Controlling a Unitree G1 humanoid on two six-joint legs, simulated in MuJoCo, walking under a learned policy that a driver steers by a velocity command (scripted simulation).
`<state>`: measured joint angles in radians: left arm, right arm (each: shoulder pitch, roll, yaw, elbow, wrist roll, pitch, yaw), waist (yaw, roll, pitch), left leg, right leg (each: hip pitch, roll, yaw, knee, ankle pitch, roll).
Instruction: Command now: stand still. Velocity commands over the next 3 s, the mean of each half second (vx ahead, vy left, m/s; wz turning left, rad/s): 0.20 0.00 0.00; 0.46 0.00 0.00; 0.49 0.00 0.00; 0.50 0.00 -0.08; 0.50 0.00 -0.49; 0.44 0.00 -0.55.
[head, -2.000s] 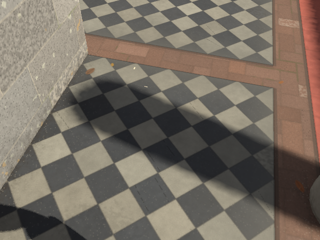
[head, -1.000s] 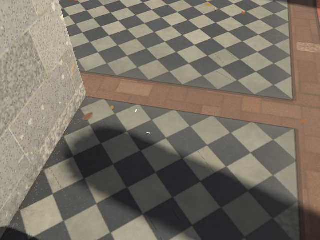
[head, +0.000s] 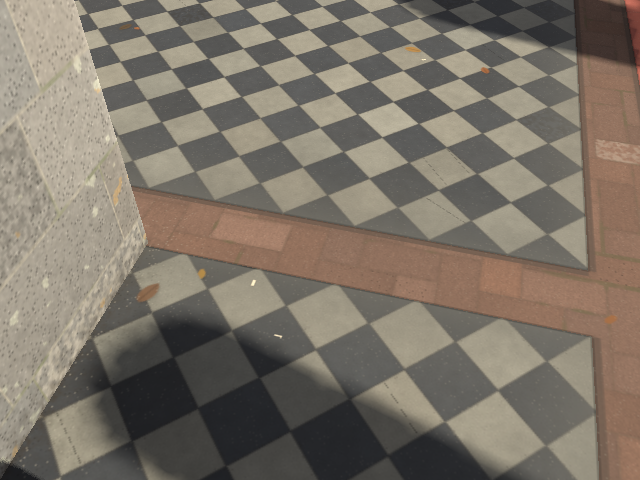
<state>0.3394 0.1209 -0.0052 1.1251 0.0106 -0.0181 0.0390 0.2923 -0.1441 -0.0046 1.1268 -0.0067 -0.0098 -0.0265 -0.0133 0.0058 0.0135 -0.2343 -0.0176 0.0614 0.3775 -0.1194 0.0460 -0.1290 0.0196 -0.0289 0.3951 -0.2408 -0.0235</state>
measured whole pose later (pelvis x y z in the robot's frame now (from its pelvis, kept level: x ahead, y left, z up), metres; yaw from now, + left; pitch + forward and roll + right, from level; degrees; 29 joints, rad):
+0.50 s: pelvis +0.10 +0.03 -0.01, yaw +0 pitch +0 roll +0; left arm 0.44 0.18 0.05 1.12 0.03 -0.05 0.00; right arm 0.30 -0.17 -0.06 1.03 -0.02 -0.08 0.00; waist 0.00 -0.04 0.01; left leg -0.25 -0.03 0.10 0.54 -0.29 0.08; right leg -0.21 -0.02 -0.01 0.84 -0.45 -0.07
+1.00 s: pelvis +0.37 +0.01 -0.02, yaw +1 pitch +0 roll +0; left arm 0.12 0.20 0.07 0.96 0.03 -0.07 -0.01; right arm 0.40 -0.17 -0.03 1.08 -0.01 -0.09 -0.01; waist -0.02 0.01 0.08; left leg -0.21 -0.02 0.01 1.15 -0.38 0.10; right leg -0.38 0.06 -0.14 0.55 -0.18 -0.13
